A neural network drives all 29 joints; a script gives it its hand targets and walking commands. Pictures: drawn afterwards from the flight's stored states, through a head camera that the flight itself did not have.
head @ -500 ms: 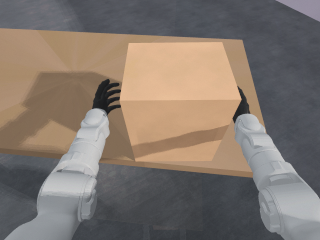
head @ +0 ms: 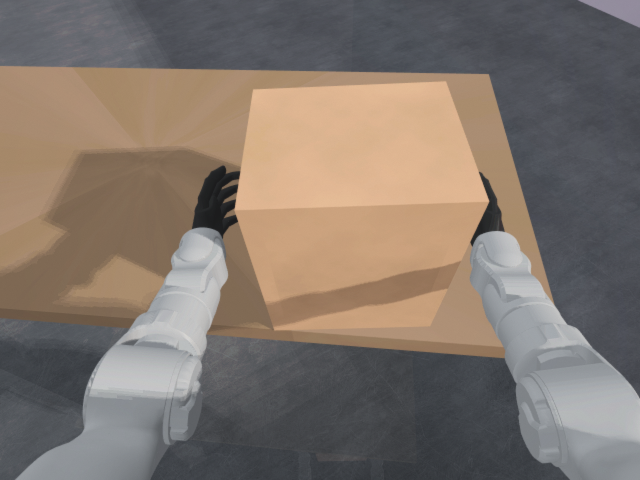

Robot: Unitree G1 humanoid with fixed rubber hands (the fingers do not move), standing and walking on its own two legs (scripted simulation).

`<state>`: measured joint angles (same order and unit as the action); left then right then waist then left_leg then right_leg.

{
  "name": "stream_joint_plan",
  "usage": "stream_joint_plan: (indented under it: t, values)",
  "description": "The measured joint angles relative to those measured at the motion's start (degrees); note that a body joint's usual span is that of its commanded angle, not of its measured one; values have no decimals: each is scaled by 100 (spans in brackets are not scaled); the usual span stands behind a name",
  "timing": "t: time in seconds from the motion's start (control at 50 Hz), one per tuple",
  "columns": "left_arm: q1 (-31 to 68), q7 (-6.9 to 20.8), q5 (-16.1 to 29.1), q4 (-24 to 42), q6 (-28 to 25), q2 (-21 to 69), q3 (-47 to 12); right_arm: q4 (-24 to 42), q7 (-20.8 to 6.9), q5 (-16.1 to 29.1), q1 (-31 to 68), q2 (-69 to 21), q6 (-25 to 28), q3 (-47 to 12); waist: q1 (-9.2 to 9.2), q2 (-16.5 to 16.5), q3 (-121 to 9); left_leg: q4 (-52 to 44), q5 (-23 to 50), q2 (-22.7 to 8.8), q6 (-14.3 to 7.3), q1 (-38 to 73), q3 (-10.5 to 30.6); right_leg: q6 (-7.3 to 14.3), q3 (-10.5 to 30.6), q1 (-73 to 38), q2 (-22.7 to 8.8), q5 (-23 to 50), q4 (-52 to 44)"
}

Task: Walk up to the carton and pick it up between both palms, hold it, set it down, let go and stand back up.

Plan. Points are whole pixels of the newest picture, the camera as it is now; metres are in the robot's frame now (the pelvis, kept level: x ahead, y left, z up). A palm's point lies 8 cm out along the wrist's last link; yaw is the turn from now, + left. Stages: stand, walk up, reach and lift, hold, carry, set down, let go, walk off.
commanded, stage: reach and lift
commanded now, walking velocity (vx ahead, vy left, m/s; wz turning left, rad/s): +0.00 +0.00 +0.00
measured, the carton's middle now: (350, 219) +0.45 -0.03 +0.05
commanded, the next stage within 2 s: none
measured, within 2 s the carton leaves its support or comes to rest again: leaves its support in 1.52 s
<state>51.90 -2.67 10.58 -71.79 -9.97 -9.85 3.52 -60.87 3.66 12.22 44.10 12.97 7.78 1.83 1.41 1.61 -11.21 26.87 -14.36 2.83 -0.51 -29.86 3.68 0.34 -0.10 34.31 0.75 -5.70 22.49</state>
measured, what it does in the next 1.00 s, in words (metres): stands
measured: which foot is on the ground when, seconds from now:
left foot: down 0.00-1.00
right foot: down 0.00-1.00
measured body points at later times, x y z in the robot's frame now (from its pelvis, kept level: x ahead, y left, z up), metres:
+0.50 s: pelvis +0.00 +0.00 +0.00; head +0.07 +0.00 +0.44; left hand +0.45 +0.14 +0.06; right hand +0.43 -0.19 +0.05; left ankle -0.03 +0.10 -0.74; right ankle +0.04 -0.12 -0.74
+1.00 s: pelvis -0.01 +0.00 +0.00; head +0.05 +0.00 +0.45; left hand +0.43 +0.16 +0.06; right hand +0.42 -0.18 +0.05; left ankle -0.03 +0.10 -0.74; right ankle +0.04 -0.12 -0.74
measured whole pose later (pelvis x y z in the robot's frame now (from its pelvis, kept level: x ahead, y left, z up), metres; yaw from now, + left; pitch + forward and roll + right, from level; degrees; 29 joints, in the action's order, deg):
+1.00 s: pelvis -0.01 +0.00 +0.00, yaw +0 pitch +14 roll +0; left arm 50.5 -4.2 1.3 -74.0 -15.8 -6.4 15.8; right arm -61.2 4.4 -11.5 44.9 1.9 9.8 22.9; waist 1.5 0.7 -7.6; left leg 26.9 -14.2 2.8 -0.5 -26.6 3.7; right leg 0.4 -0.1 31.0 0.8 -5.5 22.5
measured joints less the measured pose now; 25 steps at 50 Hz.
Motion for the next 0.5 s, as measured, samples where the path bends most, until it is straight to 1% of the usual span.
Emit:
stream_joint_plan:
  t: [0.04,0.08,0.22,0.28,0.42,0.46,0.5]
  values:
    - [1,-10,0,-39,-35,39,0,-4,0,0,0,-52,1,-1,0,-46,68,0,18,0,0,0,0,0,0,0,0,19,0]
    - [1,-49,1,-51,-85,97,1,-4,66,0,14,-80,17,2,0,-87,113,0,32,0,0,0,0,0,0,0,0,32,0]
    - [3,-375,1,-53,-243,303,2,-35,98,-87,56,-130,-5,45,0,-94,76,1,36,0,0,-24,0,12,0,23,0,31,0]
    - [9,-430,0,-52,-263,303,1,-35,105,-200,90,-173,-26,154,0,-69,72,1,34,0,0,-46,0,13,0,45,0,29,0]
    - [14,-413,0,-99,-380,305,25,-35,172,-570,128,-328,-24,515,0,-60,72,1,20,0,0,-53,0,13,0,52,1,16,0]
    - [13,-383,-8,-123,-409,317,148,-35,180,-734,130,-405,-2,674,0,-64,72,1,16,0,0,-53,0,13,0,52,1,13,0]
    - [13,-362,-119,-144,-458,354,373,-34,168,-977,138,-503,27,896,0,-73,72,1,15,0,0,-53,0,12,0,52,1,13,0]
